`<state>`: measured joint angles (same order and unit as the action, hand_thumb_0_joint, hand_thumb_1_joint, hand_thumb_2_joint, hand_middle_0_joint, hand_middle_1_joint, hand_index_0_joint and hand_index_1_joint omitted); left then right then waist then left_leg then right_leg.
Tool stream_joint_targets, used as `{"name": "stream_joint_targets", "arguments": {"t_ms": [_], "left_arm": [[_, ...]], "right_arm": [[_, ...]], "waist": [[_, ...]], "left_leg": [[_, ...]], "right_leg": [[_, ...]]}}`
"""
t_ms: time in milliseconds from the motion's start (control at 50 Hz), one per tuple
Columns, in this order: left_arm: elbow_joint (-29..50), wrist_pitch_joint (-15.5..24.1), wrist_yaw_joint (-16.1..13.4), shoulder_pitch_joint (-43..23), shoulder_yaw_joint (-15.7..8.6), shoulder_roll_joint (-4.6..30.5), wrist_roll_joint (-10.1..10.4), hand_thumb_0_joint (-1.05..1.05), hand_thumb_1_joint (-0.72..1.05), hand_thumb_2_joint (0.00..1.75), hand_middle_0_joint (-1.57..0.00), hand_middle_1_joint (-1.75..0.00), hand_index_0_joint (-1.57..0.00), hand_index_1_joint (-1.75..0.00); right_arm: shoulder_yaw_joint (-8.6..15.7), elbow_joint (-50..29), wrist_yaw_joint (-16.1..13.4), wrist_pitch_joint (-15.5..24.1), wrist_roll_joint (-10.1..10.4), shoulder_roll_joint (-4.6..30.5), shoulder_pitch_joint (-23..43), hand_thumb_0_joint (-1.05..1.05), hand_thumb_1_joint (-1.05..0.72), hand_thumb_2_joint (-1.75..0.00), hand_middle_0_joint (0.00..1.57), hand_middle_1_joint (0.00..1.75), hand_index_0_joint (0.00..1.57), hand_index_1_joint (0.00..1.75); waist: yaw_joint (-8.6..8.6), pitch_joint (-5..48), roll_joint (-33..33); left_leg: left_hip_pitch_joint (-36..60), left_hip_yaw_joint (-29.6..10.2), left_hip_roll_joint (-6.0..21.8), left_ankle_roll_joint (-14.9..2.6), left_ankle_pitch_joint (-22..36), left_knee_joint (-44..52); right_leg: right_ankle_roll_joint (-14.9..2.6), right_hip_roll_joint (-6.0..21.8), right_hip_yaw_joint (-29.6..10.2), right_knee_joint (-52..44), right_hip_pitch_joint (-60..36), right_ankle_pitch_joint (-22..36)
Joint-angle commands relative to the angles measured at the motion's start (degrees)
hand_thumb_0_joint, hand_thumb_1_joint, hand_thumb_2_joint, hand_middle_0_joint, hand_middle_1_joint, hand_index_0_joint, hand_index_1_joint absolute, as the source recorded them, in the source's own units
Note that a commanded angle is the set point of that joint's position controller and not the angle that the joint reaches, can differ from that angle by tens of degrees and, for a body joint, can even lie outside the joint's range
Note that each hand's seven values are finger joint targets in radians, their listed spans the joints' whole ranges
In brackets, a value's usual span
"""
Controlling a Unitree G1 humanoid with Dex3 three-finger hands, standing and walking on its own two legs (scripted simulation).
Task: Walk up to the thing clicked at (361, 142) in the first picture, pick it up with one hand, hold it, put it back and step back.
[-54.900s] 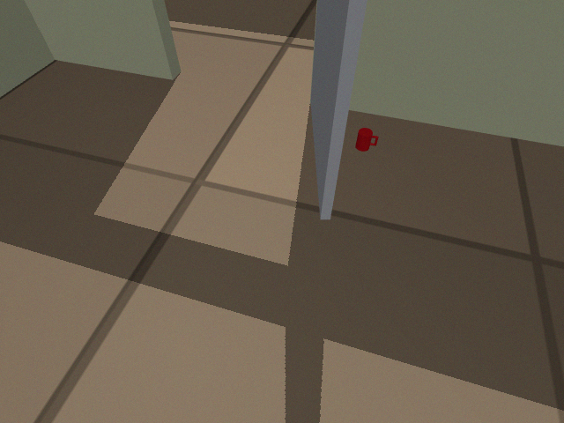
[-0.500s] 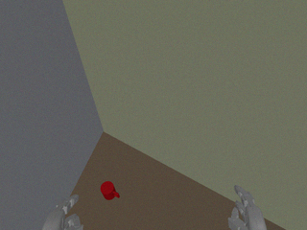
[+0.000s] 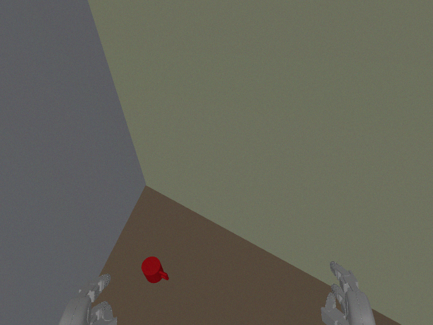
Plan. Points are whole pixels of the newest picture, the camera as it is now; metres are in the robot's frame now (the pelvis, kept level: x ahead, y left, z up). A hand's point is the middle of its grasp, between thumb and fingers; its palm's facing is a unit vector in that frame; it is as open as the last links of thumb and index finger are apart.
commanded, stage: home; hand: left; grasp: from above
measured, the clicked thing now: (156, 271) +0.46 +0.23 -0.67
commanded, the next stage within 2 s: stand in 0.60 s
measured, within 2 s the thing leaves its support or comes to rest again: neither
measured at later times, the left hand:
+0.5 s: hand out of the picture +0.16 +0.18 -0.05, palm faces +0.04 -0.98 -0.21, open 7.4 cm
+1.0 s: hand out of the picture +0.10 +0.24 -0.10, palm faces +0.03 -0.94 -0.33, open 7.4 cm
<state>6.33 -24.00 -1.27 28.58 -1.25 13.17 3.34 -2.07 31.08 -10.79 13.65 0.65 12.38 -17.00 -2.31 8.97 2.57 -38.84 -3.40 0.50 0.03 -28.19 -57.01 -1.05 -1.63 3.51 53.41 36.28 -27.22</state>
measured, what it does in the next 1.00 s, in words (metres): stands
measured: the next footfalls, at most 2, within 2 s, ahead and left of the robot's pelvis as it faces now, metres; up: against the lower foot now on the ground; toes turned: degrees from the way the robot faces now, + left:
none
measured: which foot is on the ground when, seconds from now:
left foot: down 0.00-1.00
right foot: down 0.00-1.00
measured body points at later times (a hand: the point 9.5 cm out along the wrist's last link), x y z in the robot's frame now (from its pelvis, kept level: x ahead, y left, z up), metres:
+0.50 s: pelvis +0.00 +0.00 +0.00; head +0.01 +0.01 +0.45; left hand +0.15 +0.23 -0.03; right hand +0.15 -0.24 -0.06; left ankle +0.00 +0.12 -0.68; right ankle -0.01 -0.11 -0.68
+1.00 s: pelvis -0.01 +0.01 +0.04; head +0.01 +0.01 +0.49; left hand +0.10 +0.29 -0.08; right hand +0.09 -0.27 -0.08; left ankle +0.00 +0.12 -0.68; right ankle -0.01 -0.11 -0.68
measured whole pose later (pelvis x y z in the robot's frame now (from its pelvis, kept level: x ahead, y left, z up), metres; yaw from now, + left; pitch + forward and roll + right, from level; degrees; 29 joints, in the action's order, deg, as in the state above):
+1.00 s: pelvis -0.01 +0.01 +0.04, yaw +0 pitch +0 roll +0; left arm -43.8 -2.5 -1.9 11.8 -2.4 16.5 -2.5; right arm 2.3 51.6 -1.0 2.1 -3.2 16.4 -11.2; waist 1.1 -1.8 -0.4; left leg -19.3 -1.5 -1.8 -1.0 -19.9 -39.6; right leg -0.1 0.8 1.5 39.5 18.4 -20.7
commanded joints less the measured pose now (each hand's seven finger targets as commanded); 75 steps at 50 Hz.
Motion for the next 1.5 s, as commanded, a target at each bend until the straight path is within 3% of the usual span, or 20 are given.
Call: {"name": "stream_joint_targets", "arguments": {"t_ms": [0, 40, 80, 120, 340, 380, 560, 600, 660, 680, 700, 720, 760, 800, 900, 1020, 1080, 1160, 1280, 1480], "left_arm": [[10.44, 2.27, -0.32, -0.67, -4.03, 6.17, -0.23, 0.00, 0.90, 0.90, -0.20, -0.30, -0.20, -0.30], [12.35, 2.67, -0.56, -1.81, -4.71, 7.37, -0.50, 0.00, 0.90, 0.90, -0.20, -0.30, -0.20, -0.30], [8.09, 2.01, -0.33, 1.11, -2.61, 4.56, -0.52, 0.00, 0.90, 0.90, -0.20, -0.30, -0.20, -0.30], [10.44, 2.36, -0.44, -0.65, -4.07, 5.91, -0.40, 0.00, 0.90, 0.90, -0.20, -0.30, -0.20, -0.30], [12.37, 2.45, -0.71, -2.29, -4.24, 7.04, -0.59, 0.00, 0.90, 0.90, -0.20, -0.30, -0.20, -0.30], [9.48, 1.96, -0.49, 0.16, -2.74, 5.24, -0.48, 0.00, 0.90, 0.90, -0.20, -0.30, -0.20, -0.30], [12.41, 2.24, -0.53, -1.97, -4.02, 6.50, -0.31, 0.00, 0.90, 0.90, -0.20, -0.30, -0.20, -0.30], [11.16, 2.28, -0.54, -1.69, -3.68, 6.05, -0.41, 0.00, 0.90, 0.90, -0.20, -0.30, -0.20, -0.30], [13.65, 2.57, -0.68, -2.31, -4.76, 7.35, -0.34, 0.00, 0.90, 0.90, -0.20, -0.30, -0.20, -0.30], [-6.46, 13.82, -2.39, -17.82, -3.96, 10.56, -7.34, 0.00, 0.90, 0.90, -0.20, -0.30, -0.20, -0.30], [-18.38, 17.50, -2.01, -12.47, -4.88, 11.48, -7.66, 0.00, 0.90, 0.90, -0.20, -0.30, -0.20, -0.30], [-20.51, 19.25, -1.54, -12.13, -4.30, 11.41, -7.39, 0.00, 0.90, 0.90, -0.20, -0.30, -0.20, -0.30], [-25.55, 21.57, -0.98, -14.20, -3.88, 12.43, -7.67, 0.00, 0.90, 0.90, -0.20, -0.30, -0.20, -0.30], [-30.96, 21.84, -0.87, -16.32, -4.08, 12.09, -6.64, 0.00, 0.90, 0.90, -0.20, -0.30, -0.20, -0.30], [-42.94, 23.67, -1.20, -18.62, -3.87, 11.02, -5.96, 0.00, 0.90, 0.90, -0.20, -0.30, -0.20, -0.30], [-53.40, 24.64, -1.37, -19.10, -3.63, 11.44, -5.57, 0.00, 0.90, 0.90, -0.20, -0.30, -0.20, -0.30], [-57.61, 24.73, -1.36, -19.40, -3.41, 11.91, -5.20, 0.00, 0.90, 0.90, -0.20, -0.30, -0.20, -0.30], [-61.93, 24.58, -1.41, -19.81, -3.23, 12.60, -5.11, 0.00, 0.90, 0.90, -0.20, -0.30, -0.20, -0.30], [-66.67, 24.72, -1.21, -20.34, -2.83, 13.65, -5.16, 0.00, 0.90, 0.90, -0.20, -0.30, -0.20, -0.30], [-69.90, 25.17, -1.15, -21.29, -2.42, 14.23, -5.12, 0.00, 0.90, 0.90, -0.20, -0.30, -0.20, -0.30]], "right_arm": [[3.04, -9.12, -0.55, 2.91, -0.07, 7.35, 3.60, 0.00, -0.90, -0.90, 0.20, 0.30, 0.20, 0.30], [3.10, -8.90, -0.50, 2.73, -0.15, 7.24, 3.16, 0.00, -0.90, -0.90, 0.20, 0.30, 0.20, 0.30], [2.94, -9.18, -0.45, 2.68, -0.04, 7.09, 3.48, 0.00, -0.90, -0.90, 0.20, 0.30, 0.20, 0.30], [3.13, -9.33, -0.34, 2.63, -0.12, 7.41, 3.81, 0.00, -0.90, -0.90, 0.20, 0.30, 0.20, 0.30], [3.15, -9.40, -0.37, 2.48, -0.05, 7.31, 3.22, 0.00, -0.90, -0.90, 0.20, 0.30, 0.20, 0.30], [2.91, -9.42, -0.31, 2.35, -0.01, 7.19, 3.38, 0.00, -0.90, -0.90, 0.20, 0.30, 0.20, 0.30], [3.01, -10.11, -0.32, 2.56, 0.16, 7.33, 3.97, 0.00, -0.90, -0.90, 0.20, 0.30, 0.20, 0.30], [2.90, -9.99, -0.26, 2.61, 0.13, 7.25, 3.89, 0.00, -0.90, -0.90, 0.20, 0.30, 0.20, 0.30], [3.05, -10.16, -0.39, 2.60, 0.07, 7.15, 3.62, 0.00, -0.90, -0.90, 0.20, 0.30, 0.20, 0.30], [5.59, 3.99, 3.03, -3.38, -7.07, 13.23, 7.90, 0.00, -0.90, -0.90, 0.20, 0.30, 0.20, 0.30], [6.62, 5.39, 4.64, -5.69, -6.94, 13.98, 8.22, 0.00, -0.90, -0.90, 0.20, 0.30, 0.20, 0.30], [6.55, 4.07, 5.61, -6.94, -7.72, 13.95, 7.41, 0.00, -0.90, -0.90, 0.20, 0.30, 0.20, 0.30], [6.10, 6.75, 7.69, -7.59, -5.29, 12.01, 7.02, 0.00, -0.90, -0.90, 0.20, 0.30, 0.20, 0.30], [6.27, 8.53, 9.06, -8.17, -3.74, 11.61, 7.76, 0.00, -0.90, -0.90, 0.20, 0.30, 0.20, 0.30], [6.55, 14.03, 9.66, -9.63, -3.97, 11.95, 8.95, 0.00, -0.90, -0.90, 0.20, 0.30, 0.20, 0.30], [6.26, 19.10, 8.89, -10.82, -3.25, 12.75, 9.34, 0.00, -0.90, -0.90, 0.20, 0.30, 0.20, 0.30], [6.11, 21.81, 8.66, -11.30, -3.02, 13.62, 9.24, 0.00, -0.90, -0.90, 0.20, 0.30, 0.20, 0.30], [6.04, 24.45, 8.36, -11.68, -2.58, 14.26, 9.41, 0.00, -0.90, -0.90, 0.20, 0.30, 0.20, 0.30], [5.82, 27.42, 8.64, -12.37, -2.32, 14.38, 9.28, 0.00, -0.90, -0.90, 0.20, 0.30, 0.20, 0.30], [5.34, 29.64, 9.00, -12.56, -2.19, 14.72, 10.98, 0.00, -0.90, -0.90, 0.20, 0.30, 0.20, 0.30]], "waist": [[-0.03, 5.58, 0.02], [0.11, 6.66, -0.09], [-0.33, 4.70, -1.04], [0.05, 4.61, 0.84], [-0.18, 4.89, 0.42], [-0.40, 4.24, 0.00], [0.02, 4.88, 0.96], [0.07, 2.55, 0.50], [0.32, 5.80, 0.79], [4.29, -8.37, -1.83], [4.37, -3.58, -5.88], [2.90, -4.06, -6.23], [3.20, -0.63, -4.23], [3.55, -1.30, -6.20], [4.17, -4.14, -1.55], [3.99, -5.91, -1.01], [3.81, -7.57, -0.61], [3.63, -8.55, -0.55], [3.20, -12.36, -1.75], [3.31, -11.92, -3.09]], "left_leg": [[5.79, 0.63, -0.84, -1.26, 16.54, 8.04], [6.15, 0.62, -0.91, -1.29, 17.44, 7.68], [5.52, 0.74, -0.85, -1.33, 16.55, 7.94], [5.65, 0.14, -0.57, -0.95, 15.50, 8.99], [5.51, 0.58, -0.80, -1.29, 13.26, 8.76], [5.24, 0.46, -0.77, -1.28, 13.33, 8.82], [4.73, -0.11, -0.52, -1.16, 10.51, 9.80], [3.86, -0.48, -0.29, -1.08, 9.11, 10.23], [4.78, 0.13, -0.65, -1.20, 10.57, 9.33], [6.15, -3.55, 2.22, -3.51, 20.33, 15.57], [8.58, -1.30, 0.89, -4.33, 19.35, 13.69], [9.79, -2.02, 0.65, -4.01, 17.70, 14.00], [15.12, -1.43, 0.45, -3.60, 18.54, 15.41], [16.86, -1.01, -0.12, -3.18, 17.49, 16.68], [21.38, -4.28, 1.93, -3.54, 20.32, 24.05], [25.34, -5.69, 3.36, -3.05, 25.15, 31.19], [27.65, -5.42, 3.54, -2.56, 25.34, 34.08], [29.61, -5.82, 4.25, -2.25, 24.61, 37.57], [29.47, -5.64, 4.02, -1.78, 16.46, 41.04], [30.84, -5.25, 4.34, -1.78, 18.24, 41.21]], "right_leg": [[0.60, 0.08, -0.96, -8.54, -3.96, 15.55], [0.66, 0.08, -0.99, -8.35, -4.51, 16.54], [0.63, 0.08, -0.97, -8.47, -3.58, 15.71], [0.37, -0.18, -0.54, -8.15, -3.21, 13.93], [0.44, 0.02, -0.91, -8.83, -3.07, 12.37], [0.40, -0.03, -0.75, -8.82, -2.83, 12.30], [0.23, -0.26, -0.42, -8.53, -2.30, 9.48], [0.32, -0.34, -0.25, -8.42, -1.38, 8.34], [0.30, -0.12, -0.53, -8.50, -2.87, 9.64], [-0.91, 4.62, -5.51, -10.23, -12.76, 10.01], [-3.11, 5.99, -9.94, -13.71, -14.52, 9.12], [-4.14, 5.83, -11.82, -15.71, -12.25, 8.03], [-3.53, 7.45, -11.92, -14.89, -16.93, 15.83], [-2.70, 7.88, -11.39, -18.00, -17.47, 15.07], [-0.59, 6.42, -8.02, -20.47, -19.97, 15.31], [-0.32, 6.63, -6.94, -25.99, -26.73, 21.24], [-0.13, 6.90, -6.82, -28.97, -28.00, 20.73], [0.30, 7.14, -6.55, -31.78, -29.99, 20.14], [0.43, 7.44, -7.12, -35.58, -29.21, 16.59], [0.59, 8.18, -7.52, -38.44, -29.46, 15.60]]}}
